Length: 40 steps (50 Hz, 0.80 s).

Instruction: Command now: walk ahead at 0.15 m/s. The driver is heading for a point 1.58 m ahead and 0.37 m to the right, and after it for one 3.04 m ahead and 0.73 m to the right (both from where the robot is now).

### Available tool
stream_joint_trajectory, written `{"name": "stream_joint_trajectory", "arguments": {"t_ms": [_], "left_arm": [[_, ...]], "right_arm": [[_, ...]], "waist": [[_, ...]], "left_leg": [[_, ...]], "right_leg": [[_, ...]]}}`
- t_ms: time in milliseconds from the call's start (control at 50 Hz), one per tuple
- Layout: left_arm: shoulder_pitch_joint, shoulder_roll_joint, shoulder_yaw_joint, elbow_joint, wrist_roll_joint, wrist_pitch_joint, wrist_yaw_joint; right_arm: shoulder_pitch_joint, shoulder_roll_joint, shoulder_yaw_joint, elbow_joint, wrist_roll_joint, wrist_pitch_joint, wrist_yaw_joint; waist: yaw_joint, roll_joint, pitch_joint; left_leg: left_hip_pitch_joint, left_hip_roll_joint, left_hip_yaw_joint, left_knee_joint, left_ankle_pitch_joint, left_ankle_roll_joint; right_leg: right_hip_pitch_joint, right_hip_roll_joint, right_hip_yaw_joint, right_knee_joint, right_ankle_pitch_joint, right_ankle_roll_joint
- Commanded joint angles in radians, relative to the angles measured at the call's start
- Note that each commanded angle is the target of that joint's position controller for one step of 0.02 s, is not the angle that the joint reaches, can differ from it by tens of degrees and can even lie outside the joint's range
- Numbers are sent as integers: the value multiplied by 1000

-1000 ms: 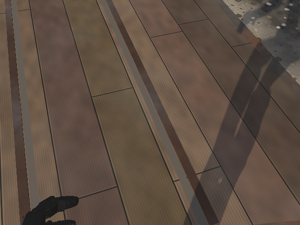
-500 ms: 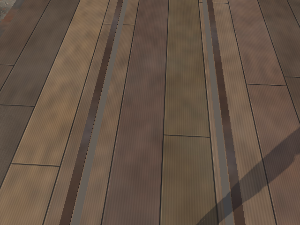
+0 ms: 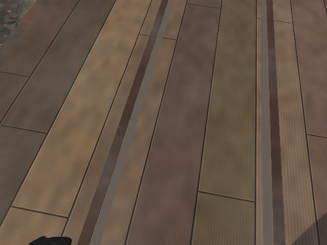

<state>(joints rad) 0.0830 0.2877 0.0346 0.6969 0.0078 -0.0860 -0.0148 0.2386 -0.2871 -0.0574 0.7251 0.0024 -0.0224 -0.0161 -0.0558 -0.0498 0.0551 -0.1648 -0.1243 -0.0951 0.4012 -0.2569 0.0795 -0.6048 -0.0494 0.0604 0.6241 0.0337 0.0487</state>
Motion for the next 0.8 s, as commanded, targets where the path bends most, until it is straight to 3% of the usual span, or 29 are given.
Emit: {"name": "stream_joint_trajectory", "arguments": {"t_ms": [20,60,80,100,120,140,160,180,220,260,300,380,440,460,480,500,520,540,560,580,640,680,740,800], "left_arm": [[3,102,30,-57,0,-17,-15],[69,124,43,-41,9,-20,-16],[99,180,57,-45,13,-21,-10],[124,233,65,-62,25,-16,-8],[178,180,56,-52,20,0,-9],[179,143,45,-55,-2,12,-10],[137,144,49,-69,-13,26,-8],[105,144,48,-80,-16,40,-4],[48,151,52,-98,-8,66,10],[47,152,61,-107,1,83,21],[58,158,69,-111,-5,90,31],[70,171,81,-120,-15,106,40],[63,162,82,-125,-30,125,48],[82,129,72,-128,-27,125,48],[34,102,68,-174,-32,116,44],[79,159,87,-155,-12,103,42],[123,187,102,-120,-18,104,38],[165,176,103,-87,-21,116,40],[181,158,100,-75,-18,127,44],[177,133,92,-76,-19,134,44],[84,102,75,-124,-36,136,37],[40,83,63,-150,-32,134,30],[36,63,47,-163,-22,131,19],[58,82,52,-152,-23,134,15]], "right_arm": [[11,-122,-22,-25,-12,-17,1],[-18,-122,-20,-18,-5,-19,-1],[8,-121,-21,-23,-15,-22,-5],[98,-100,-13,-29,-28,-28,-8],[110,-99,-5,-30,-29,-20,-8],[80,-143,-16,-34,-11,-2,-4],[20,-143,-21,-43,2,21,-7],[-15,-134,-22,-50,3,40,-10],[-38,-108,-21,-62,-1,57,-18],[-24,-72,-14,-53,-4,50,-23],[-21,-66,-12,-48,-5,41,-22],[-34,-80,-19,-52,0,24,-12],[24,-93,-33,-33,1,8,-1],[55,-154,-49,-37,-15,7,-6],[46,-237,-70,-29,-45,14,-8],[-28,-198,-58,-68,-67,6,-8],[-95,-145,-42,-93,-58,1,-17],[-138,-117,-34,-104,-37,-2,-21],[-149,-105,-30,-106,-19,-3,-24],[-138,-100,-24,-105,-14,0,-27],[-70,-112,-29,-91,-21,18,-37],[-26,-135,-38,-77,-20,27,-39],[-42,-173,-51,-75,-10,33,-26],[-48,-183,-53,-62,9,32,-11]], "waist": [[13,147,-130],[62,129,-134],[59,65,-171],[23,-93,-266],[57,-208,-341],[65,-124,-339],[71,-53,-264],[68,-10,-199],[38,-34,-128],[40,-97,-142],[49,-111,-177],[65,-120,-188],[29,-106,-165],[29,-14,-164],[48,299,-91],[56,297,-95],[89,215,-100],[107,166,-94],[101,156,-88],[90,154,-82],[34,190,-75],[3,205,-97],[4,226,-120],[12,242,-124]], "left_leg": [[31,286,-96,20,588,108],[40,251,-72,138,600,68],[9,178,-30,265,513,22],[-150,77,20,509,188,-46],[-320,14,35,714,-361,-105],[-377,50,-23,793,-402,-109],[-427,72,-24,851,-352,-119],[-443,88,-18,831,-312,-122],[-365,110,-1,656,-230,-124],[-285,80,35,530,-197,-135],[-236,75,28,436,-162,-139],[-185,68,16,278,-97,-125],[-33,82,37,36,26,-77],[54,236,-89,-46,-11,-21],[10,420,-343,-144,-2,111],[-43,519,-425,-154,116,185],[-54,480,-335,-126,195,164],[-44,417,-229,-100,236,119],[-11,391,-175,-81,274,102],[-4,377,-126,-72,346,105],[87,361,-45,-71,395,126],[143,384,-42,-60,420,142],[95,399,-10,-47,463,154],[81,410,-15,-16,490,153]], "right_leg": [[172,22,-24,-57,-8,-55],[267,43,-44,-157,57,-101],[371,-19,33,-151,394,-141],[580,-175,235,-113,686,-282],[696,-302,460,-189,686,-408],[674,-292,519,-229,379,-396],[607,-254,483,-253,141,-354],[504,-227,442,-287,-12,-321],[337,-140,361,-345,-220,-259],[297,-85,312,-353,-227,-246],[308,-79,315,-340,-232,-251],[324,-88,392,-332,-297,-244],[246,-32,383,-282,-380,-182],[145,24,322,-165,-485,-129],[-36,182,89,64,-571,-74],[-31,141,94,323,-611,-34],[-16,128,106,447,-561,-22],[-16,124,89,507,-511,-4],[-43,114,81,569,-463,14],[-53,106,66,615,-445,30],[-91,74,6,516,-393,64],[-60,50,-4,408,-412,74],[102,40,-52,237,-472,53],[213,60,-88,62,-436,20]]}}
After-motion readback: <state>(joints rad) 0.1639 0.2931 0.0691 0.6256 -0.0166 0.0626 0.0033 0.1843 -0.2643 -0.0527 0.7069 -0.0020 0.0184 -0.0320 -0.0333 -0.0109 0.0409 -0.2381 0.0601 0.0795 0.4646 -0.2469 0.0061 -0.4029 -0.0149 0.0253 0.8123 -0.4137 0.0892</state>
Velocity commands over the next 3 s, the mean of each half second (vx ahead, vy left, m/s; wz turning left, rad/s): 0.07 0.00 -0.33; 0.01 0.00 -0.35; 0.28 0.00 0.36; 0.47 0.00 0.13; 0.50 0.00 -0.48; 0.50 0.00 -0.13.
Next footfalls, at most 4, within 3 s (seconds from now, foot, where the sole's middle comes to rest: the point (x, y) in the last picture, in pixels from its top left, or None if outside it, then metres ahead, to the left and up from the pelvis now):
0.06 right None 0.20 -0.13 -0.78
0.44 left None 0.18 0.11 -0.78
0.88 right None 0.07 -0.13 -0.78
1.34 left None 0.20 0.09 -0.78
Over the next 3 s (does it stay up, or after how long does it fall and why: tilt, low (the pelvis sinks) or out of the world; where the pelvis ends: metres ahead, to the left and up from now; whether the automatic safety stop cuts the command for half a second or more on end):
stays up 0.96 -0.23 0.00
